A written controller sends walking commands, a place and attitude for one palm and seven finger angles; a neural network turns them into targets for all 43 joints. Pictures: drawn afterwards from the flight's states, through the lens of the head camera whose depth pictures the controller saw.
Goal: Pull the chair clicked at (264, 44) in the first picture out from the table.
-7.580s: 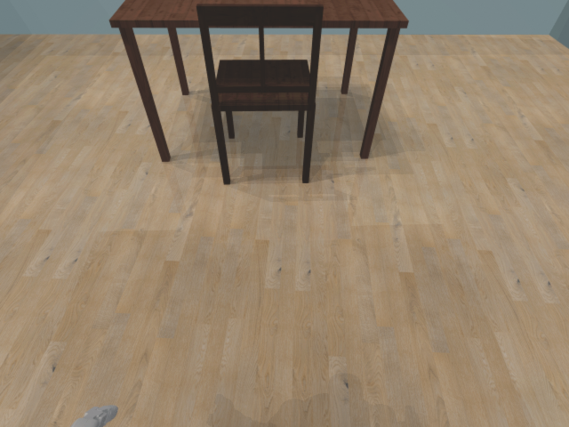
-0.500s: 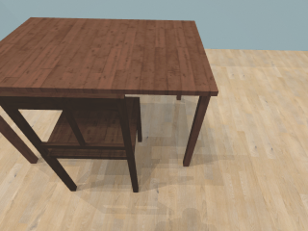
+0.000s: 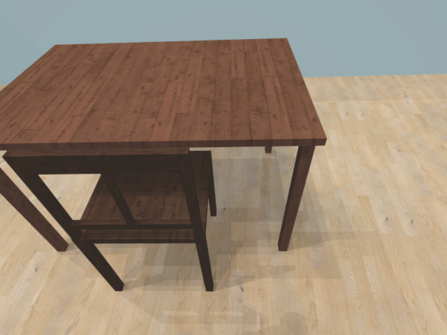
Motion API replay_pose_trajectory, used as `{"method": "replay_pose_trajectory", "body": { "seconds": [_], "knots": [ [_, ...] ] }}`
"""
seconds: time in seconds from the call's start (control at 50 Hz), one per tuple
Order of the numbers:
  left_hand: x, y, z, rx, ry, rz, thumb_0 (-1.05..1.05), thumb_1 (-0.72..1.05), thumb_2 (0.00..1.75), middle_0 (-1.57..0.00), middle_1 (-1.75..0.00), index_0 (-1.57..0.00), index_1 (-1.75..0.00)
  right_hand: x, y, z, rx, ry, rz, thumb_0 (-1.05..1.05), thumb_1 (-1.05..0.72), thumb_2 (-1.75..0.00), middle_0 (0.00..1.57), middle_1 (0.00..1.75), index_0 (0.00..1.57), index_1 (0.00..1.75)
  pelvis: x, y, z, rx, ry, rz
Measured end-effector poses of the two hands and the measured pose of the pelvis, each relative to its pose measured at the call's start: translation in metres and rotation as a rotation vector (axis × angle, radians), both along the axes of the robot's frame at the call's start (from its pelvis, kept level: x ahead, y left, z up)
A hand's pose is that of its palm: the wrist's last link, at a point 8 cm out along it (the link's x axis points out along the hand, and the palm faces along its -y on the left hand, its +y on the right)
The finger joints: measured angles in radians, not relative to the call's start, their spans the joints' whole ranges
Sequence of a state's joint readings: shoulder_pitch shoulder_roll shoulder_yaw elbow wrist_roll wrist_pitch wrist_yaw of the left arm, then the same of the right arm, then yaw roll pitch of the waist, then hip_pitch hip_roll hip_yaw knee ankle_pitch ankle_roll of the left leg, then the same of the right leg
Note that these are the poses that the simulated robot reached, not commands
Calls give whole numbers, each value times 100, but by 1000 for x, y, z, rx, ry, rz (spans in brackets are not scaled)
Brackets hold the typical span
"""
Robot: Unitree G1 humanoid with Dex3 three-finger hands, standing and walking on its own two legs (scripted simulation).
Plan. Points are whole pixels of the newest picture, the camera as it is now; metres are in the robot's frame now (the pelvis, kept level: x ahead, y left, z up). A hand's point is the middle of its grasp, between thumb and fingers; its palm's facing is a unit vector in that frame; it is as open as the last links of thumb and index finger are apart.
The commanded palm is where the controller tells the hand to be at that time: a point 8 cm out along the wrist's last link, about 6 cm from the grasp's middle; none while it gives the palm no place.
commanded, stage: look again from close up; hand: left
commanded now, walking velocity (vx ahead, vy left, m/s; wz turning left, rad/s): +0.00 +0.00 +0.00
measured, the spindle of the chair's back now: (119, 199) +0.49 +0.33 -0.11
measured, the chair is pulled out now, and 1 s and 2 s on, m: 0.00 0.00 0.00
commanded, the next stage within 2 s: shuffle to correct the standing spot in 0.62 s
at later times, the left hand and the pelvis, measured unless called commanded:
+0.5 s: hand out of the picture +0.00 +0.15 -0.17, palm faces +0.03 -0.98 -0.19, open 7.3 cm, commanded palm none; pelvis +0.01 -0.02 +0.00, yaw +0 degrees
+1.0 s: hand out of the picture +0.00 +0.13 -0.18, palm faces +0.04 -0.98 -0.17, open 7.3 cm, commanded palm none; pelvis +0.02 -0.03 +0.00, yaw +0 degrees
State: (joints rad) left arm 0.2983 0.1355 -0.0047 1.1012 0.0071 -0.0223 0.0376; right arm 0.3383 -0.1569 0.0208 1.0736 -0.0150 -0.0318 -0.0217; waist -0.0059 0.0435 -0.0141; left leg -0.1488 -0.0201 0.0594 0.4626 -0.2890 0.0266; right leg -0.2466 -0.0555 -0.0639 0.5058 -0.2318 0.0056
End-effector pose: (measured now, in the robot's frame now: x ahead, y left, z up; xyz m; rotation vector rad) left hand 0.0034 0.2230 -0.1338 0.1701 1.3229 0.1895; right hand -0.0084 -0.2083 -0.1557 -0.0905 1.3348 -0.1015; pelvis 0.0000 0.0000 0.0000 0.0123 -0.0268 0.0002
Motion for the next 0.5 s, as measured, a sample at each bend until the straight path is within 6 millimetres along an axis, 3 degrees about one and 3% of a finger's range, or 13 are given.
{"method": "replay_pose_trajectory", "body": {
  "seconds": [0.16,0.5],
  "knots": [
    [6,-4,0,-7,19,-6,1,92,90,-20,-30,-20,-30,2,-6,3,-9,31,5,0,-91,-90,20,30,19,29,4,-5,2,2,-1,-2],
    [-6,-23,-6,-42,67,8,1,92,90,-20,-30,-20,-30,5,-17,7,-23,66,6,0,-90,-90,20,30,19,29,7,-16,3,-3,-4,0]
  ]
}}
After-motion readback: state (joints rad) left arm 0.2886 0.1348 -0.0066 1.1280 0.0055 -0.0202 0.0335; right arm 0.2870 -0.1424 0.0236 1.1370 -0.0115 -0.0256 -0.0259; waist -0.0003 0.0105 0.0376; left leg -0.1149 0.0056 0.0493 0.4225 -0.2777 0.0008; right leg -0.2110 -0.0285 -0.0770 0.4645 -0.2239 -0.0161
